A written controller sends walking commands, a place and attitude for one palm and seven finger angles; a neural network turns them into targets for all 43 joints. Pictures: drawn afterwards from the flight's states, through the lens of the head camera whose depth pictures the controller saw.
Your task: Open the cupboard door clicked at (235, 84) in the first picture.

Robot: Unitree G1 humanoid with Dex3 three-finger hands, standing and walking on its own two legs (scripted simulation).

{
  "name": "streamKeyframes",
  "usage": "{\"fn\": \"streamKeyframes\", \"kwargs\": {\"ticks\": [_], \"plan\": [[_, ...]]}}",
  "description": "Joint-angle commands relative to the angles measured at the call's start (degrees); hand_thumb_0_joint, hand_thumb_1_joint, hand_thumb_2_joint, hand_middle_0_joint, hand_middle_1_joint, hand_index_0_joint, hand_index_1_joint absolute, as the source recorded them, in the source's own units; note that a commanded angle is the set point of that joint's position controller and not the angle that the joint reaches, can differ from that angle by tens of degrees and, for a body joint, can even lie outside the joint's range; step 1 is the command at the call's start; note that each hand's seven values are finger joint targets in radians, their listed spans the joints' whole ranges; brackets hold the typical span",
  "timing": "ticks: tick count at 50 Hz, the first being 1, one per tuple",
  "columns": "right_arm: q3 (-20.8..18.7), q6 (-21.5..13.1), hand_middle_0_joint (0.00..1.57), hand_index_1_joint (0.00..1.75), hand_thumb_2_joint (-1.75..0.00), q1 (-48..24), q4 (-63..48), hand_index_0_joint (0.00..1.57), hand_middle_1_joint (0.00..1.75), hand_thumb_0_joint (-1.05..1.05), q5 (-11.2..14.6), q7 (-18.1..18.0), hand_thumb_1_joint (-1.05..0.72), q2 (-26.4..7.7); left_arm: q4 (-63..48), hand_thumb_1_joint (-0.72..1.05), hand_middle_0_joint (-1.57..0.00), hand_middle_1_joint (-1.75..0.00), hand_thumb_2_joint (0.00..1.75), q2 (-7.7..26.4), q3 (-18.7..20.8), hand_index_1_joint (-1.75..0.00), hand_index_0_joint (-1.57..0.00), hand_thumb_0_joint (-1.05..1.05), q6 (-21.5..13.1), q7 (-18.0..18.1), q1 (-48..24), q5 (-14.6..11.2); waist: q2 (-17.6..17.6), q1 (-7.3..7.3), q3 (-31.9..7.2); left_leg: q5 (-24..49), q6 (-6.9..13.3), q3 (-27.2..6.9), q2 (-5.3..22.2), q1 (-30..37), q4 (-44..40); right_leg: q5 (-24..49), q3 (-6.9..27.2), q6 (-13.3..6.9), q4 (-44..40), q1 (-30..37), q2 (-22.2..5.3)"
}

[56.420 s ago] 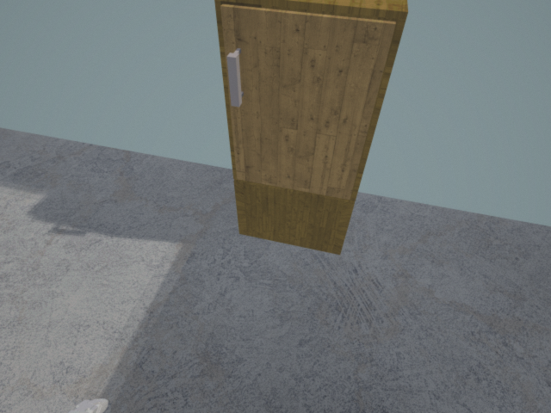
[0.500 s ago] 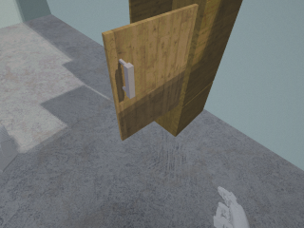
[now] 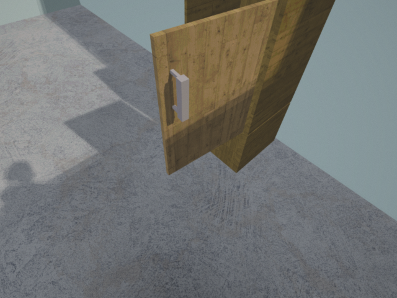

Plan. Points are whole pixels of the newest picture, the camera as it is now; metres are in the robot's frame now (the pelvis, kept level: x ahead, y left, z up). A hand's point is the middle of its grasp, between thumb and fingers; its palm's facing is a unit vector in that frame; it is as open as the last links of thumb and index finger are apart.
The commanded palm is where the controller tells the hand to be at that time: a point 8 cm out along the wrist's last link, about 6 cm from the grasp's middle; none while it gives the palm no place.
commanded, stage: let the arm hang, fingers relaxed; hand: left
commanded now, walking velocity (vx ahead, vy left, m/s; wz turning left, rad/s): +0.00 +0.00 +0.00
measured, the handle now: (178, 95) +0.62 +0.10 +0.03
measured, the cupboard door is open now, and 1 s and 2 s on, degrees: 83 83 83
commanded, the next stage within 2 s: look to check the result in 0.68 s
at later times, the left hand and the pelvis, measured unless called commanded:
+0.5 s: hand out of the picture +0.00 +0.17 -0.17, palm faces +0.02 -0.98 -0.18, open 7.3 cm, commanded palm none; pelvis -0.01 +0.01 +0.00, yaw -1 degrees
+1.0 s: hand out of the picture +0.00 +0.18 -0.17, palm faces +0.02 -0.98 -0.21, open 7.4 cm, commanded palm none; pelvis +0.00 +0.01 +0.00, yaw -1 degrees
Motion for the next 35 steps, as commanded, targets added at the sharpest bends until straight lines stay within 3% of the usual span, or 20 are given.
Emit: {"fn": "streamKeyframes", "kwargs": {"ticks": [1,6,20,35], "plan": [[-1.45,-1.32,0.2,0.3,-0.9,1.39,-0.53,0.2,0.3,0.0,0.11,-0.5,-0.9,-5.06,1.25,0.9,-0.2,-0.3,0.9,5.65,0.42,-0.3,-0.2,0.0,-1.86,-0.09,0.93,0.14,2.79,-0.57,-2.58,0.72,1.73,-4.39,3.89,1.12,-7.2,-0.92,8.02,-1.07,-8.92,-0.02,-6.84],[-1.34,-1.25,0.2,0.3,-0.9,3.96,1.91,0.2,0.3,0.0,0.15,-0.6,-0.9,-3.92,4.17,0.9,-0.2,-0.3,0.9,5.05,0.03,-0.3,-0.2,0.0,-1.86,0.17,2.09,0.02,0.12,-0.78,-1.34,0.77,1.86,-3.54,3.64,2.31,-7.4,-3.19,8.04,-0.94,-9.72,-1.82,-6.93],[-1.26,-1.53,0.2,0.3,-0.9,5.67,3.94,0.2,0.3,0.0,0.04,-0.75,-0.9,-0.62,5.55,0.9,-0.2,-0.3,0.9,2.34,0.24,-0.3,-0.2,0.0,-1.8,0.78,4.09,0.21,1.17,-0.48,1.95,-0.13,1.87,-3.4,3.39,0.48,-8.51,-3.15,7.6,-0.48,-8.23,-3.7,-6.57],[-1.52,-2.04,0.2,0.3,-0.9,5.35,3.55,0.2,0.3,0.0,0.12,-0.98,-0.9,-1.17,5.15,0.9,-0.2,-0.3,0.9,2.12,0.5,-0.3,-0.2,0.0,-2.26,0.74,3.88,0.18,1.97,-0.46,-0.23,3.78,1.91,-3.56,3.9,2.08,-8.3,1.69,7.44,-0.43,-7.52,-1.62,-6.57]]}}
